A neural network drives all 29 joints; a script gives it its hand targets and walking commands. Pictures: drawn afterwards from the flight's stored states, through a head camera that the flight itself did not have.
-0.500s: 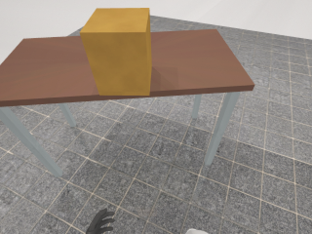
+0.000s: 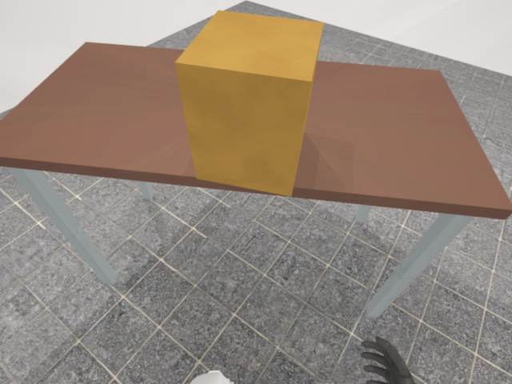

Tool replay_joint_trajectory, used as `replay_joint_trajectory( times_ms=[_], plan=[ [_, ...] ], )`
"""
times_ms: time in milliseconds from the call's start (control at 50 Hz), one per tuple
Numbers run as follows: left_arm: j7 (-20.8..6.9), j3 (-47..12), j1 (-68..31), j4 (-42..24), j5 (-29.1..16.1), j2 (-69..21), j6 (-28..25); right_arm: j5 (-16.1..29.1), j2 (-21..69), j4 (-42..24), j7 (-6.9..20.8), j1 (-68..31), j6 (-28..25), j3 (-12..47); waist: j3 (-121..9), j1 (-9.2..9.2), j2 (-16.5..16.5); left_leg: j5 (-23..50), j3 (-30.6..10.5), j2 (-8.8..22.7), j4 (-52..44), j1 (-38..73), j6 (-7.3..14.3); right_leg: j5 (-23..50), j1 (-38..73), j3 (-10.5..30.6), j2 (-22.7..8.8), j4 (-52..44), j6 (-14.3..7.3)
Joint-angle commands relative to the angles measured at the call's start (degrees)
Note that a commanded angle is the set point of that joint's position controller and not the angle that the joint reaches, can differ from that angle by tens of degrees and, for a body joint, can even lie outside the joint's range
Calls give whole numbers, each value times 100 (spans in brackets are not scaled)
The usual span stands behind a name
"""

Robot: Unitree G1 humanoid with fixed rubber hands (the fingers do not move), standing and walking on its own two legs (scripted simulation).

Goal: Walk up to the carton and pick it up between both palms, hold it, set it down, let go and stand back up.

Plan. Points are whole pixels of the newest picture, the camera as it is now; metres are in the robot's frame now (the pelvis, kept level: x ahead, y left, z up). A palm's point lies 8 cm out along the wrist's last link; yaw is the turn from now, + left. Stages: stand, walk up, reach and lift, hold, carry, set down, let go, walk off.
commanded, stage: walk up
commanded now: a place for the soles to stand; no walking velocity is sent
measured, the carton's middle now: (255, 105) +0.58 +0.04 +0.12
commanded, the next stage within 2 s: none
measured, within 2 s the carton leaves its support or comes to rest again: neither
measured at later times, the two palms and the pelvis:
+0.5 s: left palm (195, 330) +0.22 +0.13 -0.08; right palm out of the picture +0.12 -0.28 -0.10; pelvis +0.05 -0.05 +0.02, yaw -2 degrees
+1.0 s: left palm (173, 380) +0.15 +0.16 -0.09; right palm out of the picture +0.13 -0.27 -0.10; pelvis +0.06 -0.05 +0.03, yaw -1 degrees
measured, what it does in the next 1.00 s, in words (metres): steps on the spot: right foot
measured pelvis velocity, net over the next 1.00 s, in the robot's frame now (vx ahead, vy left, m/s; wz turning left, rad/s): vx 0.06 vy -0.05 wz -0.03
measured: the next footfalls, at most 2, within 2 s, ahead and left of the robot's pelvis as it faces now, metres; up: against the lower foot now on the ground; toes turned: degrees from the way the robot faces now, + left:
right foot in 0.24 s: +0.13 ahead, -0.14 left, +0.00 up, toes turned -6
left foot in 1.44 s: +0.15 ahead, +0.21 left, +0.00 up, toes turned -6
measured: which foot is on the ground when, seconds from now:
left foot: down 0.00-1.00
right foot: up 0.00-0.22, down 0.24-1.00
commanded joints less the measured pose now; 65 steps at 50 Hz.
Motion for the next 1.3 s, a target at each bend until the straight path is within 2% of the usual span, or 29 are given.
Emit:
replay_joint_trajectory(
  times_ms=[0,40,100,120,160,180,200,220,240,260,280,320,340,380,440,460,560,1040,1060,1080,1100,1140,1200,1280],
  plan=[
    [24,-83,-585,-1013,6,122,-107,59,-1055,-595,-258,807,-102,-484,-555,-471,972,722,-2622,2052,-2390,1936,1142,-24,-1960,592,-130,1432,211],
    [15,-78,-368,-816,11,125,-54,53,-769,-597,-249,394,-150,-341,-541,-248,1008,1208,-1731,1683,-2386,1366,971,273,-1425,613,-272,877,333],
    [2,-174,-370,-727,-11,-153,-9,41,-795,-488,-183,76,-175,-306,-642,-112,926,2190,-925,1387,-2110,876,906,479,-661,392,-246,-396,318],
    [12,-201,-453,-734,-23,-238,-23,62,-866,-450,-151,-32,-143,-316,-671,-121,987,2223,-740,1279,-1965,821,846,602,-432,285,-204,-891,283],
    [53,-181,-581,-845,-22,-257,-72,100,-1024,-408,-78,-147,-32,-344,-733,-136,1098,2092,-710,1213,-1694,744,795,975,-7,51,-64,-1615,235],
    [77,-144,-475,-871,-19,-235,-108,130,-1094,-392,-39,-247,37,-339,-768,-23,988,1922,-655,1156,-1491,549,677,1560,427,-11,-11,-2182,189],
    [95,-90,-285,-862,-10,-172,-156,164,-1083,-364,8,-315,110,-306,-774,101,780,1459,-604,1048,-1259,303,464,2166,906,5,26,-2801,121],
    [116,-15,-214,-895,16,38,-219,190,-886,-320,65,-136,163,-217,-786,86,201,628,-462,790,-855,50,151,2612,1273,557,-302,-3175,7],
    [140,85,-458,-1067,-9,437,-281,228,-579,-335,111,11,210,-89,-768,-96,-756,-606,-138,275,-284,-134,-282,2817,1064,1887,-1260,-3784,-328],
    [151,136,-727,-1100,-161,581,-281,183,-638,-312,75,-123,293,-95,-628,-81,-693,-991,-252,-1,-68,325,-389,2657,281,2353,-1539,-4075,-758],
    [159,100,-958,-1133,-188,459,-281,157,-670,-252,66,-188,342,-98,-476,-124,-584,-1060,-328,-22,-25,473,-406,2527,103,2239,-1520,-4170,-847],
    [145,19,-1311,-1183,-190,340,-262,151,-669,-74,77,6,343,-85,-550,-270,-658,-507,-363,40,-563,744,-339,2596,199,1596,-1229,-3974,-650],
    [126,-19,-1397,-1201,-202,239,-255,138,-740,9,89,99,317,-105,-643,-277,-609,-182,-408,84,-804,919,-317,2643,269,1343,-1059,-3860,-539],
    [80,-52,-1335,-1168,-217,115,-251,123,-825,59,122,25,258,-121,-736,-169,-348,121,-491,121,-1043,1052,-317,2557,460,1106,-844,-3781,-415],
    [56,-53,-1286,-1073,-211,110,-253,139,-799,64,147,-43,218,-112,-726,-108,-121,365,-596,166,-1301,1063,-337,2681,716,948,-736,-3671,-368],
    [50,-68,-1327,-1009,-220,104,-263,165,-824,169,141,-109,201,-73,-817,-85,52,411,-630,191,-1382,1111,-348,2733,837,1026,-790,-3710,-332],
    [20,-79,-1398,-927,-224,70,-280,168,-842,347,125,9,169,-57,-663,-111,-23,544,-659,251,-1563,1168,-375,2692,883,891,-693,-3819,-259],
    [-28,-39,-732,-477,-211,194,-321,202,-877,856,103,-55,178,-5,-343,-116,213,327,-735,338,-1832,1315,-385,1898,585,821,-504,-4156,-198],
    [238,150,599,-594,8,347,-408,-241,-1458,265,289,-893,391,-214,-303,475,1058,-924,159,-233,-373,187,-293,1248,1309,2464,-1439,-4708,-289],
    [467,309,612,-580,106,736,-417,-313,-1083,185,314,-844,543,-170,-201,380,261,-1782,-230,-17,564,-1002,-327,988,1904,3305,-2107,-4740,-687],
    [645,339,560,-664,136,591,-391,-296,-983,102,305,-860,652,-133,-199,366,208,-1573,-563,301,1272,-1314,-343,1090,1750,3437,-2285,-4655,-883],
    [759,317,311,-851,146,347,-409,-243,-906,-15,278,-919,770,-100,-337,139,42,-1073,-762,469,1967,-1356,-441,1015,1353,3046,-1962,-4592,-794],
    [738,310,184,-997,163,228,-488,-236,-928,-129,318,-978,820,-60,-415,126,-330,-826,-721,519,2306,-1257,-630,1223,962,2562,-1644,-4581,-794],
    [723,390,96,-1057,156,426,-544,-149,-899,-293,402,-1209,868,-1,-450,143,-640,-871,-756,596,1778,-1074,-592,1204,652,2498,-1581,-4477,-746]
  ],
)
